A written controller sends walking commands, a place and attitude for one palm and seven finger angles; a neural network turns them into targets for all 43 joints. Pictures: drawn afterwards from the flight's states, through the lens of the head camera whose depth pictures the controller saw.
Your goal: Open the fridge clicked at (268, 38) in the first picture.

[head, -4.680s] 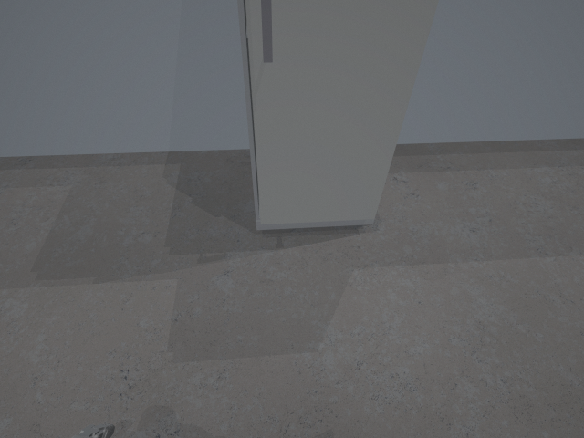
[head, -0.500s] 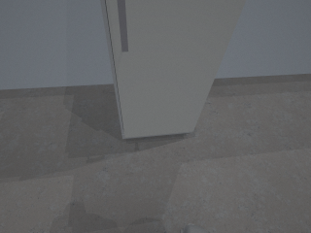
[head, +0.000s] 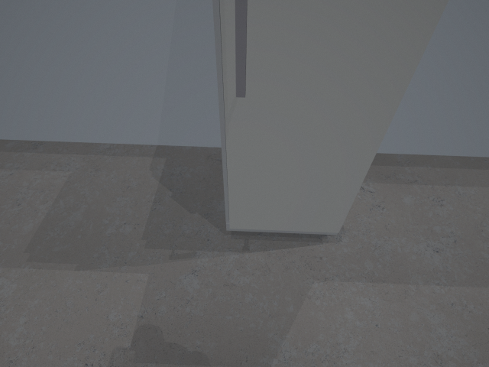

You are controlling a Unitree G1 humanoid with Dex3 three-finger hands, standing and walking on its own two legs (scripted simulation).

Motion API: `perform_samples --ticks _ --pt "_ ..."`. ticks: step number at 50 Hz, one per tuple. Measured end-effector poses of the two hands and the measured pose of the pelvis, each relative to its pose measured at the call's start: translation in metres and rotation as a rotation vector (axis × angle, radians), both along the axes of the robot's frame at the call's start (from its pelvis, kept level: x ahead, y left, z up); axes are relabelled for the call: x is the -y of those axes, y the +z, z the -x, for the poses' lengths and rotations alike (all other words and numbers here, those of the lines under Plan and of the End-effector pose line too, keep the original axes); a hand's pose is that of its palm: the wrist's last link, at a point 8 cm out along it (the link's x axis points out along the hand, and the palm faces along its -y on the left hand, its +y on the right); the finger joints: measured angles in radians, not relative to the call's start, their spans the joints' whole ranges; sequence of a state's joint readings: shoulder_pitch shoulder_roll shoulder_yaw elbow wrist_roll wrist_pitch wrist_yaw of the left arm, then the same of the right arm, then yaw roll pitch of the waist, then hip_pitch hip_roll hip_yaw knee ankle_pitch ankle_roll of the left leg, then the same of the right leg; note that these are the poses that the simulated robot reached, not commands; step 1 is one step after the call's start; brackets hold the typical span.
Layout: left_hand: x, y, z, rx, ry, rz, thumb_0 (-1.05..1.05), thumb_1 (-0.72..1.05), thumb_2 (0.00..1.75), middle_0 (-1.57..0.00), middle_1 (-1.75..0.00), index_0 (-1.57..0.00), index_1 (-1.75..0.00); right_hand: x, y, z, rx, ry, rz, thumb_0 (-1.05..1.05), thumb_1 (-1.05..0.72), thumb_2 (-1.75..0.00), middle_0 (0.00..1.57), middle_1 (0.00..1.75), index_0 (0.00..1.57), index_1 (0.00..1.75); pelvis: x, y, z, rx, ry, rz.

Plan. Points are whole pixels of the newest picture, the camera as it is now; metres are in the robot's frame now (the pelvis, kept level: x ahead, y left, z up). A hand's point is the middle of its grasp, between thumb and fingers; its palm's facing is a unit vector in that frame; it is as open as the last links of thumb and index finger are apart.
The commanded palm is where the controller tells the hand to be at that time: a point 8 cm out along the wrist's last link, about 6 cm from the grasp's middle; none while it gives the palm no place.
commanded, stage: take the last steps up to it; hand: left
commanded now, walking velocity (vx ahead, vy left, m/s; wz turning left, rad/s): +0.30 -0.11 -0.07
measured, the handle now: (241, 4) +0.76 +0.07 +0.25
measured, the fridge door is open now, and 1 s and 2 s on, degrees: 0 0 0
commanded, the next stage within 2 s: come to a stop and stand still in 0.72 s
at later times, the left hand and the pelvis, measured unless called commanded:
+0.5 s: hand (186, 331) +0.22 +0.14 -0.19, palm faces -0.04 -0.98 -0.19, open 7.4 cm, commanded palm none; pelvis +0.13 -0.04 -0.03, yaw -3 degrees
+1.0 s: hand (204, 300) +0.29 +0.11 -0.19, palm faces +0.03 -0.99 -0.12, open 7.3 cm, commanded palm none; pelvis +0.28 -0.05 +0.00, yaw -2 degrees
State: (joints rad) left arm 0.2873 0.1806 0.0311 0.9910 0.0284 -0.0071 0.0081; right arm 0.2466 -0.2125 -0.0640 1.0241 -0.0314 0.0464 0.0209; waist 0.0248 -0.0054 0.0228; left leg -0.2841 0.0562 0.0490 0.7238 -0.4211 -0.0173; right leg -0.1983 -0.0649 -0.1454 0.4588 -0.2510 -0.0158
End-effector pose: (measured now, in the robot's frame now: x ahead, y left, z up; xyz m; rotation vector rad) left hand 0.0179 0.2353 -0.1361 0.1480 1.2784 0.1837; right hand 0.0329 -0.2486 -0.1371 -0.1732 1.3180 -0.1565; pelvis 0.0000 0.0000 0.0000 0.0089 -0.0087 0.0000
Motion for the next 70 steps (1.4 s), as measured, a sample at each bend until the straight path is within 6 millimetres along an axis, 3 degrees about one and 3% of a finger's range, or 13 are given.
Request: perform_samples --ticks 5,10,16,23,27,33,39,43,47,53,62,65,70 --pt "-0.017 -0.023 0.038 -0.163 0.037 0.042 0.0 0.91 0.9 -0.2 -0.3 -0.2 -0.3 -0.023 0.001 -0.012 0.049 0.005 0.029 0.0 -0.91 -0.9 0.2 0.3 0.2 0.29 -0.015 -0.009 -0.013 -0.003 -0.011 0.02" --pt "-0.021 -0.016 0.023 -0.219 0.019 0.068 0.01 0.91 0.9 -0.2 -0.3 -0.2 -0.3 -0.039 0.009 0.006 -0.018 -0.04 0.015 0.0 -0.91 -0.9 0.2 0.3 0.2 0.29 -0.015 0.001 -0.035 -0.002 -0.015 0.025" --pt "-0.008 -0.013 -0.048 -0.152 -0.023 0.063 0.01 0.91 0.9 -0.2 -0.3 -0.2 -0.3 -0.041 0.006 0.03 -0.164 -0.108 -0.015 0.0 -0.9 -0.9 0.2 0.3 0.2 0.3 -0.004 0.002 -0.068 -0.004 -0.033 0.019" --pt "0.032 -0.023 -0.173 0.001 -0.118 0.031 0.01 0.91 0.9 -0.2 -0.3 -0.2 -0.3 -0.013 -0.018 0.028 -0.295 -0.193 -0.06 0.0 -0.9 -0.9 0.2 0.3 0.21 0.3 0.033 -0.021 -0.122 -0.001 -0.05 0.005" --pt "0.052 -0.021 -0.213 0.091 -0.098 0.021 0.0 0.91 0.9 -0.2 -0.3 -0.2 -0.3 0.015 -0.026 -0.016 -0.283 -0.175 -0.052 0.0 -0.91 -0.9 0.2 0.3 0.2 0.29 0.05 -0.024 -0.145 0.013 -0.042 0.018" --pt "0.066 -0.012 -0.229 0.056 -0.074 0.017 0.0 0.94 0.9 -0.2 -0.3 -0.2 -0.3 0.046 -0.01 -0.139 -0.041 -0.102 -0.001 0.0 -0.91 -0.9 0.2 0.3 0.2 0.29 0.058 -0.008 -0.181 0.004 -0.028 0.039" --pt "0.067 -0.023 -0.236 -0.005 -0.04 0.066 0.0 0.93 0.9 -0.2 -0.3 -0.2 -0.3 0.041 0.005 -0.244 0.137 -0.022 0.014 0.0 -0.91 -0.9 0.19 0.3 0.2 0.29 0.055 -0.008 -0.221 0.006 -0.026 0.063" --pt "0.065 -0.038 -0.24 -0.064 -0.008 0.101 0.0 0.92 0.9 -0.2 -0.3 -0.2 -0.3 0.025 0.006 -0.283 0.181 0.007 0.018 0.0 -0.91 -0.9 0.19 0.3 0.2 0.29 0.049 -0.013 -0.25 0.016 -0.03 0.053" --pt "0.067 -0.031 -0.253 -0.113 -0.008 0.103 0.0 0.91 0.9 -0.2 -0.3 -0.2 -0.3 0.025 0.012 -0.298 0.164 -0.011 0.047 -0.02 -0.94 -0.9 0.2 0.3 0.2 0.29 0.046 -0.005 -0.268 0.013 -0.036 0.039" --pt "0.07 -0.019 -0.275 -0.124 -0.011 0.072 0.01 0.91 0.9 -0.2 -0.3 -0.2 -0.3 0.039 0.011 -0.299 0.068 -0.029 0.051 -0.02 -0.95 -0.9 0.2 0.3 0.21 0.3 0.053 0.002 -0.281 0.014 -0.035 0.034" --pt "0.082 -0.011 -0.302 -0.049 -0.033 -0.05 0.0 0.91 0.9 -0.2 -0.3 -0.2 -0.3 0.081 -0.018 -0.287 0.004 -0.067 -0.013 0.0 -0.92 -0.9 0.2 0.3 0.2 0.3 0.096 -0.012 -0.282 0.019 -0.046 -0.01" --pt "0.094 -0.005 -0.302 -0.035 -0.046 -0.068 0.0 0.91 0.9 -0.2 -0.3 -0.2 -0.3 0.094 -0.027 -0.284 -0.001 -0.076 -0.031 0.0 -0.91 -0.9 0.2 0.3 0.2 0.29 0.104 -0.013 -0.277 0.023 -0.039 -0.001" --pt "0.106 0.005 -0.297 -0.01 -0.036 -0.063 0.0 0.91 0.9 -0.2 -0.3 -0.2 -0.3 0.101 -0.023 -0.279 -0.003 -0.054 -0.044 0.0 -0.91 -0.9 0.2 0.3 0.2 0.29 0.108 -0.006 -0.268 0.016 -0.031 -0.016"
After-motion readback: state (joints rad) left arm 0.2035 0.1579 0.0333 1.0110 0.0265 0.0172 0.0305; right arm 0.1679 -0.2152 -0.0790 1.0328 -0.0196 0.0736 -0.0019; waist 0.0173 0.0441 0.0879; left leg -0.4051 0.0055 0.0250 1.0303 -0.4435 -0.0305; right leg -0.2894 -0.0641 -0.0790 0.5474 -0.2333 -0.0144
